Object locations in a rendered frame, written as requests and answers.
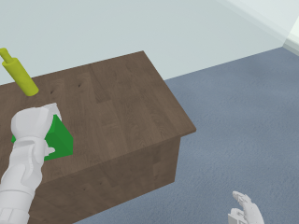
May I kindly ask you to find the robot right hand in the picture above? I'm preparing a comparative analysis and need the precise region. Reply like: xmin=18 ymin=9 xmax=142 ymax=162
xmin=228 ymin=190 xmax=264 ymax=224

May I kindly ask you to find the table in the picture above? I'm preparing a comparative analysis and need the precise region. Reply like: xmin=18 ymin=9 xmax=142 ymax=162
xmin=0 ymin=50 xmax=197 ymax=224

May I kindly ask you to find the sponge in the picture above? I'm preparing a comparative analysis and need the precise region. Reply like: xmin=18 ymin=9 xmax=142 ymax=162
xmin=11 ymin=114 xmax=74 ymax=161

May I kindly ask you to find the robot left hand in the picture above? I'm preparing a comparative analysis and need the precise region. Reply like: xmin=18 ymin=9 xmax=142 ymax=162
xmin=10 ymin=103 xmax=62 ymax=157

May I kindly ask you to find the robot left forearm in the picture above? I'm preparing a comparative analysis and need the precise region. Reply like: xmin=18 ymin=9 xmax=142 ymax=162
xmin=0 ymin=136 xmax=46 ymax=224

